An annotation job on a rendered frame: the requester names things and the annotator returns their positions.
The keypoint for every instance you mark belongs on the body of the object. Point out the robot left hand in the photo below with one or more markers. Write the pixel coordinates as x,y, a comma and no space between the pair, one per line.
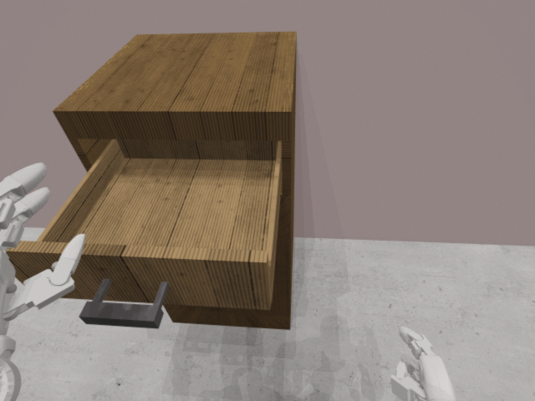
16,209

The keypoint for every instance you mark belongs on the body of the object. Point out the left robot forearm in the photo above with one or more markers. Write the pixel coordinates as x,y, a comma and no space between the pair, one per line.
10,378

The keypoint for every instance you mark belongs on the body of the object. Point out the drawer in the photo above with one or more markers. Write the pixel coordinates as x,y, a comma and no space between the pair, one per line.
201,215

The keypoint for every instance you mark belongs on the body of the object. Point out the robot right hand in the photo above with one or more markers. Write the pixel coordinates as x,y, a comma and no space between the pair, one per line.
431,379

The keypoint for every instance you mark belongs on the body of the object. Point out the cabinet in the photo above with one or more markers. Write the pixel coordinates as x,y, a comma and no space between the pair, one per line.
199,86

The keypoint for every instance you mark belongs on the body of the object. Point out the handle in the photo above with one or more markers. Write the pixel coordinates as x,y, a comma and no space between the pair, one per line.
123,314

